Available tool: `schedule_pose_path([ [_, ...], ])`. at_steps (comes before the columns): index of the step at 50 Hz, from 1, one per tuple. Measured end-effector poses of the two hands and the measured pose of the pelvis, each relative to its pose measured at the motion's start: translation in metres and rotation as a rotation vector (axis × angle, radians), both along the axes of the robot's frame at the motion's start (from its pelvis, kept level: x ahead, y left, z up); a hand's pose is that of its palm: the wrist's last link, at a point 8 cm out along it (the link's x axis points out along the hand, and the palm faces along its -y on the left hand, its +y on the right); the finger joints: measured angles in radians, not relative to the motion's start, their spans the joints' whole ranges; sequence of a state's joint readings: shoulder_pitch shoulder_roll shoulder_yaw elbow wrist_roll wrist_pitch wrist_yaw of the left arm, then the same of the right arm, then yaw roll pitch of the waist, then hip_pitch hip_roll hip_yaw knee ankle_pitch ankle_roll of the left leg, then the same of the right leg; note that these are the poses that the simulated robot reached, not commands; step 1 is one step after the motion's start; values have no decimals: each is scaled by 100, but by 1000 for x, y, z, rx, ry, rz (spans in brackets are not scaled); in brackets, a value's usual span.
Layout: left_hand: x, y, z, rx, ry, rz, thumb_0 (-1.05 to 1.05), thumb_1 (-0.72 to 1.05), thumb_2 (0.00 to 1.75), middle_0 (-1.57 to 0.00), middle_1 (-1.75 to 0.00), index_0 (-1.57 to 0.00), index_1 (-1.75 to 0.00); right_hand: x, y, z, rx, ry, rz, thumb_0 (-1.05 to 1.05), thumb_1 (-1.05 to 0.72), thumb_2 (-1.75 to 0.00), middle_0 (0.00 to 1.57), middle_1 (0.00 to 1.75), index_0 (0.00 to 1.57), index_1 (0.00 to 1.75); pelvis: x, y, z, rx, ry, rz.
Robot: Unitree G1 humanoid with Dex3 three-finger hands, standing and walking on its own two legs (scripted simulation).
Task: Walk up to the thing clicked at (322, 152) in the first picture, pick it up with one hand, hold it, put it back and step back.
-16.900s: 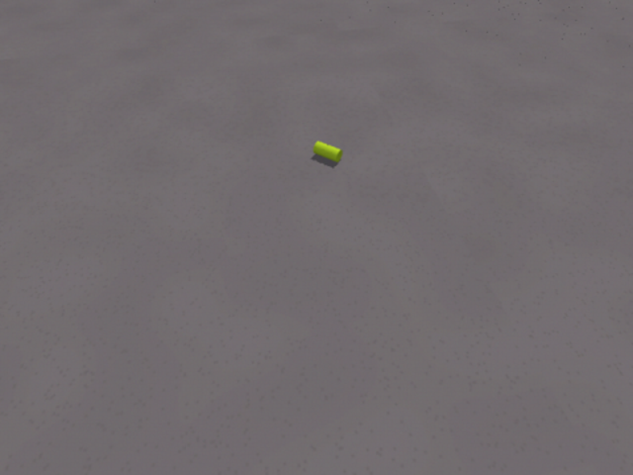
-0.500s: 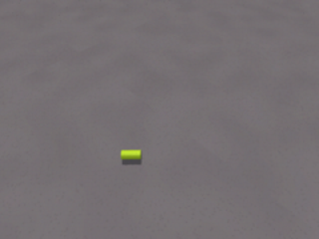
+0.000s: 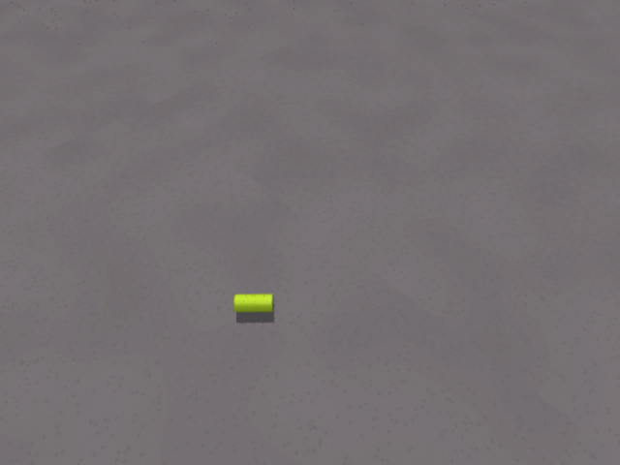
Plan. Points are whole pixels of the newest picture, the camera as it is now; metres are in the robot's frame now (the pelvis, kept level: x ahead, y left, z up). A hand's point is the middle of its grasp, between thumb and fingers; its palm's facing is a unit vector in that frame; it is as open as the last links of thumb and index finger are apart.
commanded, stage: stand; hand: left
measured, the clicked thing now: (254, 303) +0.74 +0.20 -0.75
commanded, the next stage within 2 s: walk up in 0.08 s
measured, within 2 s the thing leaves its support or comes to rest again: neither
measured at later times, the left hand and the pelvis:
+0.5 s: hand out of the picture +0.11 +0.31 -0.17, palm faces -0.03 -0.94 -0.35, open 7.4 cm; pelvis +0.08 +0.03 -0.01, yaw +0 degrees
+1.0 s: hand (159, 348) +0.32 +0.26 -0.15, palm faces -0.02 -0.95 -0.32, open 7.4 cm; pelvis +0.22 +0.01 -0.02, yaw +1 degrees
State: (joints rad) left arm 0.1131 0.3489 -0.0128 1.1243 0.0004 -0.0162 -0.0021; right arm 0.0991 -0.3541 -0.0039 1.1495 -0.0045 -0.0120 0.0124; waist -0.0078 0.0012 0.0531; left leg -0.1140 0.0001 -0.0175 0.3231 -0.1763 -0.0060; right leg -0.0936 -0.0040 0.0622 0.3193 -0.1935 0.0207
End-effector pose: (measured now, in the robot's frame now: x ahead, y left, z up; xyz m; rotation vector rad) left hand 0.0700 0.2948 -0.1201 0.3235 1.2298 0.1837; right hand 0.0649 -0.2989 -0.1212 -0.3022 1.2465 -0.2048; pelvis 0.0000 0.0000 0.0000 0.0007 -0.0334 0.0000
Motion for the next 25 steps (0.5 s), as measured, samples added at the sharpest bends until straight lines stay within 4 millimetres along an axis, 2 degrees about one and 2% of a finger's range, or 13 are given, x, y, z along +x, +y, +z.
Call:
schedule_pose_path([
  [6,1,1,0,-8,-16,0,0,91,90,-21,-30,-21,-30,4,-1,1,3,-21,6,1,-90,-90,20,29,21,30,1,0,-1,-1,-5,0],
  [12,-2,15,-3,8,-33,8,0,90,90,-21,-30,-21,-30,10,-13,-2,-15,-47,11,1,-90,-90,21,30,21,30,17,2,-12,-6,-1,-3],
  [15,-6,26,-6,13,-13,28,0,90,90,-21,-30,-21,-30,20,-13,-3,-37,-29,23,1,-90,-90,20,29,21,30,30,9,-16,-27,-2,11],
  [19,-6,47,-12,13,42,49,0,90,90,-21,-30,-21,-30,42,1,3,-56,-45,43,1,-90,-90,20,29,21,30,51,24,-18,-4,-1,-2],
  [22,10,55,-11,20,83,40,1,91,90,-21,-30,-21,-30,52,11,12,-59,-80,33,1,-90,-90,20,29,21,30,67,31,-13,-15,-4,0],
  [25,40,58,-7,12,45,26,1,91,90,-21,-30,-20,-30,54,17,19,-65,-53,19,1,-90,-90,20,29,21,30,83,33,-8,-20,-13,5],
])
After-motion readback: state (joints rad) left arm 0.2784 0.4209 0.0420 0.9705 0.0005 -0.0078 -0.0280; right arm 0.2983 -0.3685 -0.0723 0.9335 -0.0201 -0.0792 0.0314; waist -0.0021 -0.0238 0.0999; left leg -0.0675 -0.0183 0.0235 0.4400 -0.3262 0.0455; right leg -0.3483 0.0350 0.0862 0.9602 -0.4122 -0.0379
